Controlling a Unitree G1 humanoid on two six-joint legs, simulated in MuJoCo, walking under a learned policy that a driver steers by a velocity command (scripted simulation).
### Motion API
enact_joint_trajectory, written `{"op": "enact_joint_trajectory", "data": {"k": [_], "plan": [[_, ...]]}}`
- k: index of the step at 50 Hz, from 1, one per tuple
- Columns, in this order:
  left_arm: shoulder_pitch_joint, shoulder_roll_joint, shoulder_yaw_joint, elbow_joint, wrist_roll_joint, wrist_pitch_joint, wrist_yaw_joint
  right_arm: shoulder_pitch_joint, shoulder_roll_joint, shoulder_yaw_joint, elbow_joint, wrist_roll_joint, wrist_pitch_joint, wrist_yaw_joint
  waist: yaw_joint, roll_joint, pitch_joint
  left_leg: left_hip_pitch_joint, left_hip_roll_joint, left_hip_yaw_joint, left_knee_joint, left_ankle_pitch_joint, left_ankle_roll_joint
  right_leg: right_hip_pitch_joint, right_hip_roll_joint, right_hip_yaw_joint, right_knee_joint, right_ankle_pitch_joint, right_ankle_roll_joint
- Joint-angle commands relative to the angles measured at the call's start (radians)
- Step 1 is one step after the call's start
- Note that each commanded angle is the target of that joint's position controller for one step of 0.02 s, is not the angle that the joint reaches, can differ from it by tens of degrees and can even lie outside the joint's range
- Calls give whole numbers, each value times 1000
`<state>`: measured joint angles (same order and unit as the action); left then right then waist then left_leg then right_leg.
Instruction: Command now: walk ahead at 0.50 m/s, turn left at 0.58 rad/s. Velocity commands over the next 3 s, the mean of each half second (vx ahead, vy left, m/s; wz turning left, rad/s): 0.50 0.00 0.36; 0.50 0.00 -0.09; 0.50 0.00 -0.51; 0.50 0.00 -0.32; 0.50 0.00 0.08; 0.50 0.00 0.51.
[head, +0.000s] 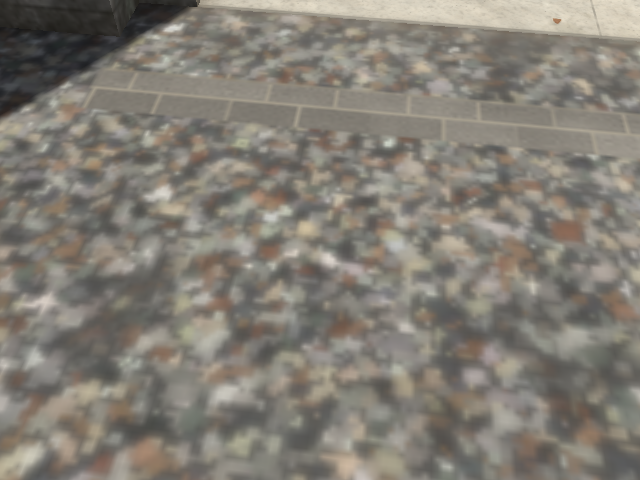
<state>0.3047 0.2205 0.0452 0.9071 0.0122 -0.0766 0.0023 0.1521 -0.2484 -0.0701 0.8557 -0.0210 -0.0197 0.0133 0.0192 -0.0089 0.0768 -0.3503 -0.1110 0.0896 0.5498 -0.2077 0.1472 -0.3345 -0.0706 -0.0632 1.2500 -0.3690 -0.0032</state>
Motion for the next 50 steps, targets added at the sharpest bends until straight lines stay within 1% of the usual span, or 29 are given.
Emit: {"op": "enact_joint_trajectory", "data": {"k": [1,2,3,6,12,17,19,20,21,22,23,24,25,26,27,28,29,30,32,34,37,40,42,44,46,47,48,49,50], "plan": [[3,107,20,-91,27,-1,-2,91,-111,-28,-20,18,-21,-18,1,-31,-74,253,295,-403,-324,289,165,-266,-60,92,-54,50,11],[14,100,20,-91,37,18,-6,94,-107,-24,-21,22,-33,-16,12,-21,-84,229,274,-379,-328,331,161,-237,-58,88,-84,50,21],[8,93,19,-98,40,33,-10,113,-116,-25,-15,26,-43,-13,16,-14,-84,212,257,-361,-332,365,160,-234,-54,78,-112,59,31],[-101,89,17,-144,36,49,-16,179,-149,-32,-3,24,-50,-9,-10,18,-49,191,225,-350,-359,336,136,-300,-49,61,-229,169,54],[-284,89,7,-201,27,47,-27,320,-120,-15,35,20,-55,-14,-88,63,-34,341,220,-329,-352,441,53,-380,-26,46,-465,376,34],[-416,88,-7,-253,18,32,-37,387,-125,-3,62,4,-57,-29,-128,76,2,459,254,-334,-315,547,53,-372,22,15,-615,359,-11],[-392,100,-5,-257,14,23,-37,367,-141,-4,66,-2,-59,-36,-98,86,7,472,276,-330,-286,642,45,-294,43,15,-673,307,-45],[-329,110,-1,-240,13,18,-32,337,-150,-4,63,-2,-61,-38,-61,92,-10,454,273,-311,-242,762,27,-192,69,8,-706,269,-65],[-238,129,9,-210,11,14,-22,323,-161,-5,65,-3,-64,-37,-23,99,-53,446,265,-301,-155,902,14,-69,105,-3,-718,227,-84],[-90,148,20,-164,9,6,-10,305,-167,-5,68,-3,-65,-32,46,76,-127,424,234,-272,9,943,0,100,124,-10,-775,248,-107],[74,185,33,-125,26,-3,5,295,-150,1,55,4,-71,-27,116,40,-227,270,199,-251,232,736,-11,353,14,98,-784,229,-147],[185,300,63,-119,53,-3,11,399,-56,20,33,42,-73,-20,94,-170,-386,-32,45,-169,626,212,-61,649,-280,541,-802,145,-275],[144,255,59,-100,23,12,-5,415,-112,8,48,24,-70,-22,61,-183,-379,-189,-21,-193,772,-290,-55,617,-351,809,-949,129,-325],[31,192,44,-117,2,17,-11,333,-129,2,37,2,-64,-22,18,-79,-188,-248,53,-213,794,-210,-51,447,-312,674,-976,31,-306],[-39,130,29,-125,1,13,-16,261,-115,8,21,-5,-65,-14,7,-7,-98,-245,93,-203,738,-144,-51,317,-267,544,-1012,52,-283],[-55,104,20,-116,6,7,-16,231,-95,11,13,-6,-60,-6,-13,-8,-48,-224,125,-189,681,-119,-52,234,-217,445,-1044,115,-252],[-49,89,13,-97,5,1,-13,233,-86,13,9,-16,-49,0,-35,-35,-32,-187,147,-180,633,-106,-61,174,-177,374,-1067,181,-227],[-37,87,11,-82,5,-7,-13,251,-68,18,19,-20,-39,7,-47,-54,-38,-158,153,-166,612,-95,-70,149,-156,327,-1081,240,-219],[9,105,15,-54,-2,-23,-17,236,-53,23,13,-22,-30,15,-54,-58,-43,-177,167,-137,572,-62,-84,149,-141,269,-1101,348,-227],[42,119,19,-33,-4,-28,-19,150,-49,27,-16,-21,-27,20,-45,-51,-22,-247,195,-110,498,7,-103,164,-130,224,-1134,374,-230],[93,112,15,-7,-10,-25,-20,1,-35,39,-65,-18,-28,23,-13,-47,2,-277,209,-72,312,123,-129,181,-88,166,-1141,439,-211],[148,129,17,15,-11,-23,-15,-106,-19,51,-97,-11,-32,25,18,-53,0,-222,179,-47,145,200,-146,201,-76,159,-1109,509,-194],[175,141,19,24,-6,-17,-11,-153,-27,52,-110,-7,-35,21,34,-55,-6,-200,159,-46,84,202,-151,244,-89,181,-1071,552,-195],[180,152,22,27,-1,-12,-5,-181,-41,49,-126,-4,-42,16,33,-64,-11,-175,147,-57,41,157,-144,286,-112,218,-1027,589,-193],[156,170,28,22,5,-6,1,-139,-66,40,-121,-3,-53,9,3,-75,-28,-91,130,-71,-15,77,-127,306,-127,253,-962,621,-178],[138,178,32,18,4,-5,1,-63,-82,32,-100,-4,-62,3,-35,-72,-57,14,111,-67,-65,48,-114,296,-116,255,-885,666,-166],[131,164,29,16,-1,-5,-2,71,-115,17,-57,-15,-76,-9,-91,-22,-132,205,122,-82,-128,68,-87,246,-63,215,-716,663,-145],[112,120,17,-23,-12,-9,-5,241,-193,-3,-39,-41,-88,-25,-154,77,-273,451,328,-284,-148,-39,-33,89,1,163,-448,441,-122],[218,10,-4,-56,-46,-4,-2,271,-289,-30,-41,-47,-74,-29,-109,294,-386,683,581,-661,-225,-104,75,-238,148,49,-156,-139,-85]]}}
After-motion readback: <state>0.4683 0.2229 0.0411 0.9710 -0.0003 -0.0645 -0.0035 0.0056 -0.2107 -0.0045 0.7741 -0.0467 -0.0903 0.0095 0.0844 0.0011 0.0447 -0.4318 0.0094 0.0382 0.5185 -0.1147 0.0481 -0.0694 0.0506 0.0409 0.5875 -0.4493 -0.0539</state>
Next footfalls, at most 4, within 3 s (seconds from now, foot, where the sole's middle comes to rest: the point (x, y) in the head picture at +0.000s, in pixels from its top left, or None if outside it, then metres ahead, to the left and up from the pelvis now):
0.46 right None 0.44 -0.08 -0.76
0.98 left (267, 376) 0.66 0.16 -0.76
1.52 right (371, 286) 0.91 -0.08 -0.76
2.08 left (352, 178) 1.27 -0.04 -0.76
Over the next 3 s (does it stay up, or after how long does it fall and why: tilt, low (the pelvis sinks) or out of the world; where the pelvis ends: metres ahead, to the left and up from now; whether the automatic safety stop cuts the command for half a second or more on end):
stays up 1.51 -0.22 0.02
